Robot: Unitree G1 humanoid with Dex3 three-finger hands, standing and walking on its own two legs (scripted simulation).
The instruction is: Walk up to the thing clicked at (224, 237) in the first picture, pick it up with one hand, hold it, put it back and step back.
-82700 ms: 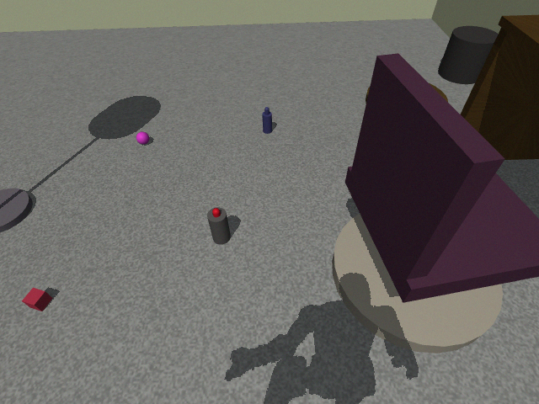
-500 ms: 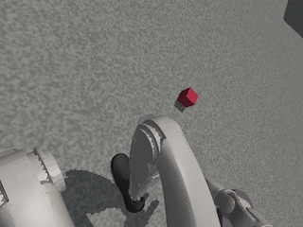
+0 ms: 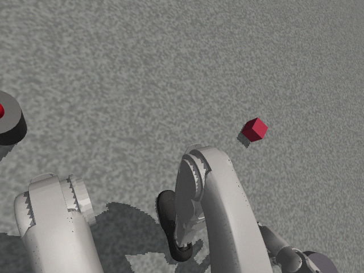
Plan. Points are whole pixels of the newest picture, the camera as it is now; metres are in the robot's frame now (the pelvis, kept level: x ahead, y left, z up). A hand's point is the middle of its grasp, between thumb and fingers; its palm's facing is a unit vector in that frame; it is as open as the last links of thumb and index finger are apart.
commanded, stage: home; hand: left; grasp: from the side
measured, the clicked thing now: out of the picture +0.45 +0.29 -0.20
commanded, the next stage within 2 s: none
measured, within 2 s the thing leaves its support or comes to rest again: rests again in 0.22 s
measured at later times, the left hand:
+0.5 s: hand out of the picture +0.32 +0.37 +0.05, palm faces +0.29 -0.81 -0.51, open 17.4 cm
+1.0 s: hand out of the picture +0.26 +0.27 +0.25, palm faces +0.33 -0.86 -0.39, open 17.7 cm
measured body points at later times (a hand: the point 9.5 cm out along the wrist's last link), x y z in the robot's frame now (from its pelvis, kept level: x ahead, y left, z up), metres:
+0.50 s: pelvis +0.01 -0.01 +0.13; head +0.20 +0.06 +0.53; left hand +0.30 +0.41 +0.08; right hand +0.20 -0.24 +0.00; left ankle +0.08 +0.13 -0.27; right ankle +0.13 -0.13 -0.27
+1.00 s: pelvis +0.07 -0.01 +0.35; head +0.16 +0.03 +0.79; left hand +0.24 +0.32 +0.28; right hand +0.28 -0.22 +0.25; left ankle +0.08 +0.13 -0.27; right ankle +0.13 -0.13 -0.27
